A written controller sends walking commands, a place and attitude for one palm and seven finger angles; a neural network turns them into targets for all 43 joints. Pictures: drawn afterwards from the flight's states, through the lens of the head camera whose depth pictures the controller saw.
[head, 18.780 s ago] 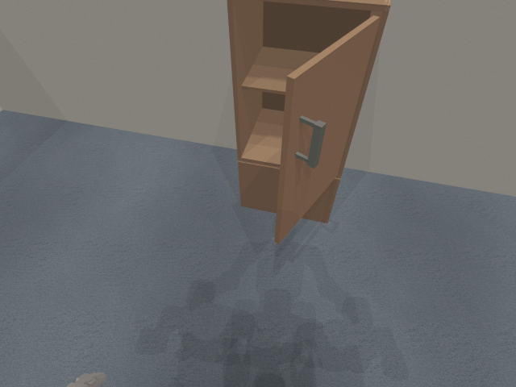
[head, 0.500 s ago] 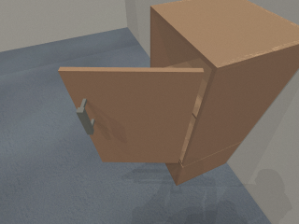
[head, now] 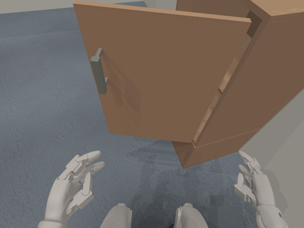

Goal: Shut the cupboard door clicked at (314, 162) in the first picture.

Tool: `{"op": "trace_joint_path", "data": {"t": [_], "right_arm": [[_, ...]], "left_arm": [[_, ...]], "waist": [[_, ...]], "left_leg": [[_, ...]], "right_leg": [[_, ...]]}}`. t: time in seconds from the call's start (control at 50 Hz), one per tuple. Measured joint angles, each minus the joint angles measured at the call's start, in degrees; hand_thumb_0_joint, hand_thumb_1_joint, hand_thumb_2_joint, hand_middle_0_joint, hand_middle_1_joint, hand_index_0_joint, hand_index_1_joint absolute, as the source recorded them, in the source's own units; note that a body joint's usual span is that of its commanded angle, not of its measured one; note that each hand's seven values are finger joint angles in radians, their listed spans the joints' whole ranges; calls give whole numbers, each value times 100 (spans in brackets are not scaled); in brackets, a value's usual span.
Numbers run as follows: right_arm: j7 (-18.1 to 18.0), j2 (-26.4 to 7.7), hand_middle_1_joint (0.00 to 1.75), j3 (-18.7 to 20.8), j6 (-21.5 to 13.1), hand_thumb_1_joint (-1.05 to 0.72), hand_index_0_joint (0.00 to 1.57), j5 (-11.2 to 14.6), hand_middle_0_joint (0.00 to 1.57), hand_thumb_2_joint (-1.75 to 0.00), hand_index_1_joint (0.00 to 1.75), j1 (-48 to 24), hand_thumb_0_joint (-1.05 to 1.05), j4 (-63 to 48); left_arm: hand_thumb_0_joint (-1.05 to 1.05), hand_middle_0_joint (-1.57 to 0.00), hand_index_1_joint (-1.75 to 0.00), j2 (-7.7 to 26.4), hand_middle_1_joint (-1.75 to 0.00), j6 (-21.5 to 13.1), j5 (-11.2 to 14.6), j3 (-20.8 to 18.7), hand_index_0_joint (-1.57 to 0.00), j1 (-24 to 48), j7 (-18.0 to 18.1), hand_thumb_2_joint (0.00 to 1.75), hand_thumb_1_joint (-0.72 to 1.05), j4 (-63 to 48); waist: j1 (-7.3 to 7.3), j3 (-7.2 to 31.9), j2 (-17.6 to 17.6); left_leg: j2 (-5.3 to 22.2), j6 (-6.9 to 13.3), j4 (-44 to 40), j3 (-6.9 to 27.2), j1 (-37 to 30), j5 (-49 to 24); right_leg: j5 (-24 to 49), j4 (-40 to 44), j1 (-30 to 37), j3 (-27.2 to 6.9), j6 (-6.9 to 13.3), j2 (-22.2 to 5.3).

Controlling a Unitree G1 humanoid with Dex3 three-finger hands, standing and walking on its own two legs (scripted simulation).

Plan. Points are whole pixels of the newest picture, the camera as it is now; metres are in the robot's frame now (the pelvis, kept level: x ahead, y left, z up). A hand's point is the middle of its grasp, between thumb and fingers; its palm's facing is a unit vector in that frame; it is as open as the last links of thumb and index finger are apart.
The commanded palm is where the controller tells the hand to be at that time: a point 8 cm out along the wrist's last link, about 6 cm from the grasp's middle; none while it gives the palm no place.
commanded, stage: raise the hand and make a fist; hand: left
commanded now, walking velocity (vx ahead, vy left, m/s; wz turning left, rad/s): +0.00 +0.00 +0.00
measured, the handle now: (101, 72) +0.50 +0.20 +0.10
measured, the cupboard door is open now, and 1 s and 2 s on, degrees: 66 66 66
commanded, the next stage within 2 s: bring the fist close to the handle in 1.48 s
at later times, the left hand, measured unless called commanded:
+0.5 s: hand (78, 170) +0.23 +0.19 +0.07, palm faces +0.01 -1.00 -0.05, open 3.8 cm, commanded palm +0.20 +0.24 +0.07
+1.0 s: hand (74, 155) +0.25 +0.19 +0.09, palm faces +0.00 -1.00 -0.05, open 3.1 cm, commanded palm +0.23 +0.25 +0.10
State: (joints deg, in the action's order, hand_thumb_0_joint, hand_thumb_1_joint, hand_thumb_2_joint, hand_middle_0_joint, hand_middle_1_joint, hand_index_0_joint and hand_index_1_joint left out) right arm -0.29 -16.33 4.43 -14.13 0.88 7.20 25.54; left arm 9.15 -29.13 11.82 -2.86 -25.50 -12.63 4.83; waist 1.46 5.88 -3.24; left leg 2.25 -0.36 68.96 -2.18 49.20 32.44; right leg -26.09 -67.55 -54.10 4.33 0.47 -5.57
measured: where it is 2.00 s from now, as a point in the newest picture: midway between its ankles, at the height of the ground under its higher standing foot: outside the picture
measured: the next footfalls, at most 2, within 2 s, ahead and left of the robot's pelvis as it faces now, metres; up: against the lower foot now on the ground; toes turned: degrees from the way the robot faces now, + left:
none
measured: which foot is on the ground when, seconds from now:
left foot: down 0.00-1.00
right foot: down 0.00-1.00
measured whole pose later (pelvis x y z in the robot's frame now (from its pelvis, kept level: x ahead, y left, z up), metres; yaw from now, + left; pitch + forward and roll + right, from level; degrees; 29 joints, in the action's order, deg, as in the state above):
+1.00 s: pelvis +0.03 +0.01 +0.03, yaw +1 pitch +13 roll -2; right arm -2.7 -12.7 -2.1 -9.0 1.0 14.1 25.9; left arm 13.8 -17.6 15.4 -8.5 -22.9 -14.2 -6.9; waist 0.9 6.1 1.7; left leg 2.6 -0.3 62.4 0.2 43.0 32.1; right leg -25.4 -58.8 -45.8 6.8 -0.2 -4.4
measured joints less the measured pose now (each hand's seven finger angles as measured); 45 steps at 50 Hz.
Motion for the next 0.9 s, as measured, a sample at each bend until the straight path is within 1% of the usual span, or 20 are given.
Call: {"op": "trace_joint_path", "data": {"t": [0.06,0.1,0.14,0.18,0.24,0.28,0.32,0.36,0.42,0.48,0.52,0.6,0.68,0.74,0.9], "right_arm": [[-77,135,30,-195,23,-91,20,-52,20,-90,30,-12,1,-115],[-103,246,30,-362,33,-91,20,-77,20,-90,30,17,1,-72],[-117,361,30,-533,72,-91,20,-80,20,-90,30,71,1,18],[-125,477,30,-674,147,-91,20,-57,21,-90,30,158,1,117],[-149,628,30,-797,304,-91,21,-7,21,-90,30,371,1,220],[-172,676,30,-817,383,-90,21,7,21,-90,31,544,1,253],[-195,674,30,-795,419,-90,21,4,21,-90,31,719,1,277],[-223,617,30,-748,414,-90,21,-11,21,-90,31,872,1,298],[-234,452,30,-643,356,-90,21,-35,21,-90,31,1025,1,328],[-247,273,30,-526,325,-90,21,-38,21,-90,30,1052,1,349],[-259,184,30,-452,327,-91,21,-22,21,-90,30,1015,1,335],[-289,108,30,-358,348,-91,20,-1,21,-90,30,878,1,224],[-285,152,30,-354,381,-91,20,-7,20,-90,30,741,1,73],[-262,217,30,-410,427,-91,20,-11,20,-90,30,662,1,-10],[-231,347,30,-610,504,-91,20,3,21,-90,30,607,1,-44]], "left_arm": [[2,-49,-61,141,-61,81,-29,19,-49,-232,285,90,90,-629],[2,-53,-65,203,-65,43,-24,23,-53,-170,330,90,90,-974],[2,-56,-69,230,-69,113,-24,43,-56,28,270,90,90,-1185],[2,-60,-73,236,-73,371,-18,77,-60,263,153,90,90,-1260],[2,-65,-79,253,-79,956,-26,95,-65,445,47,90,90,-1257],[2,-69,-83,268,-83,1279,-5,57,-69,416,87,90,90,-1244],[2,-72,-87,267,-87,1408,51,-21,-73,294,196,90,90,-1251],[2,-76,-91,273,-91,1340,82,-119,-76,158,321,90,90,-1264],[2,-82,-97,282,-97,1056,115,-226,-82,0,429,90,90,-1292],[2,-87,-103,301,-103,833,139,-258,-87,-67,373,90,90,-1303],[2,-91,-107,314,-107,782,149,-248,-91,-85,293,90,90,-1293],[2,-98,-115,360,-115,845,145,-227,-98,-97,197,90,90,-1308],[2,-105,-123,390,-123,882,165,-279,-106,-93,200,90,90,-1376],[2,-111,-129,388,-129,895,203,-349,-111,-57,169,90,90,-1384],[2,-124,-143,435,-143,1071,287,-466,-124,127,-88,90,90,-1250]], "waist": [[96,-21,132],[138,-27,230],[148,-29,327],[119,-31,413],[29,-20,485],[-49,-11,517],[-117,7,522],[-162,26,513],[-199,58,496],[-209,74,467],[-211,74,442],[-206,57,399],[-175,56,381],[-134,64,389],[-51,59,456]], "left_leg": [[18,-5,304,168,308,82],[22,-2,435,265,462,103],[20,5,507,331,570,103],[14,18,510,353,615,84],[10,48,377,298,546,36],[10,69,234,238,432,-1],[11,85,83,175,300,-32],[9,96,-37,133,189,-49],[-2,105,-122,119,100,-41],[-12,111,-138,123,57,-6],[-14,111,-149,127,24,17],[-7,104,-209,137,-75,41],[5,83,-310,159,-202,41],[13,65,-390,182,-294,33],[28,27,-544,241,-486,8]], "right_leg": [[-46,-159,-176,151,13,-3],[-48,-203,-250,240,15,-4],[-32,-209,-300,297,7,-2],[0,-173,-317,311,-11,4],[68,-38,-267,258,-39,21],[114,88,-183,205,-57,32],[150,215,-86,150,-76,45],[167,315,2,114,-91,53],[153,386,84,103,-107,49],[112,395,128,106,-118,41],[86,401,161,109,-123,40],[57,455,259,121,-124,52],[47,549,392,148,-111,69],[44,626,494,176,-102,81],[42,778,710,242,-77,103]]}}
